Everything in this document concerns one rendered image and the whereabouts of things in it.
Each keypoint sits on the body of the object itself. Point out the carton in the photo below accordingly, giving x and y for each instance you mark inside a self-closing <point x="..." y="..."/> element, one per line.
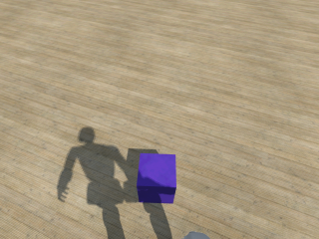
<point x="156" y="181"/>

